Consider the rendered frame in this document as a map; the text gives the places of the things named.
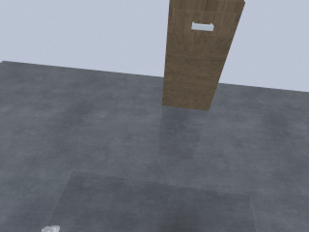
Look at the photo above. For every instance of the cabinet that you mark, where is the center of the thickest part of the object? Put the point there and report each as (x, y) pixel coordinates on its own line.
(194, 62)

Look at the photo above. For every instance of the handle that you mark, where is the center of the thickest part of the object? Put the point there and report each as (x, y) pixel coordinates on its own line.
(204, 27)

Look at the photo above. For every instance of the drawer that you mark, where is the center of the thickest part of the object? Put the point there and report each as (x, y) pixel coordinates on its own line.
(223, 23)

